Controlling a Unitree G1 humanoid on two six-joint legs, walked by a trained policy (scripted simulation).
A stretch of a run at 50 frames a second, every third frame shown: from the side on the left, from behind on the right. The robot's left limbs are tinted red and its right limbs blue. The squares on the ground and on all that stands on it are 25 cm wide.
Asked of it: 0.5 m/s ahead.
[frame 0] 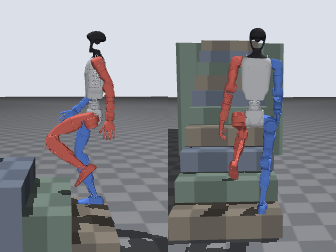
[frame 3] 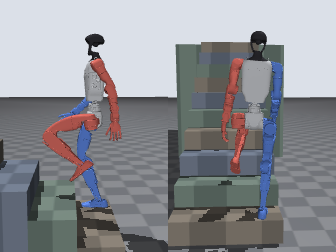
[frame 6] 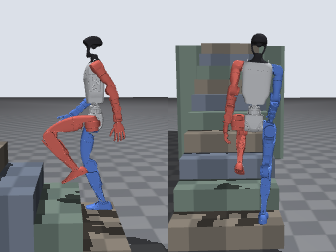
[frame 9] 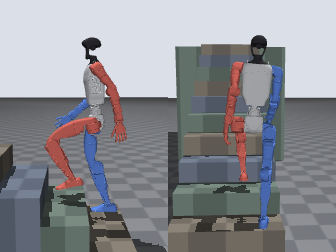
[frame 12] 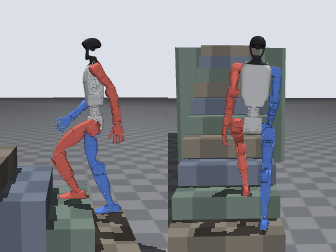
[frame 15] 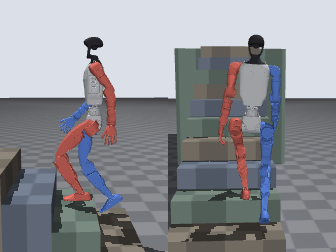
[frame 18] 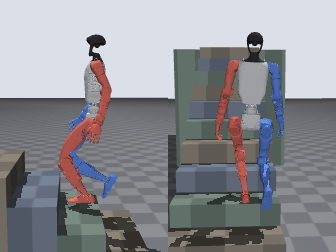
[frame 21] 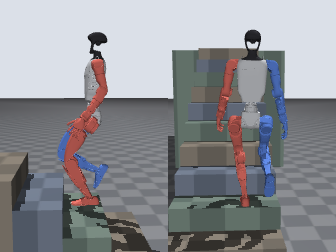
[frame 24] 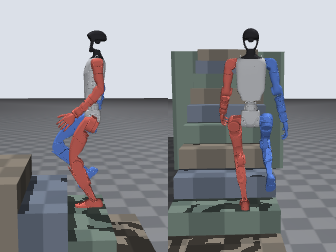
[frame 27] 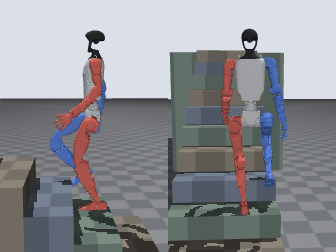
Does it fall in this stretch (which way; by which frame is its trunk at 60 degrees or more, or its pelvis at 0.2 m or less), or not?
no
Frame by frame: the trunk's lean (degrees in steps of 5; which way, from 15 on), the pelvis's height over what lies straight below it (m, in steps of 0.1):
0: 5, 0.8
3: 5, 0.8
6: 5, 0.8
9: 5, 0.8
12: 5, 0.8
15: 5, 0.8
18: 5, 0.7
21: 5, 0.7
24: 5, 0.7
27: 5, 0.8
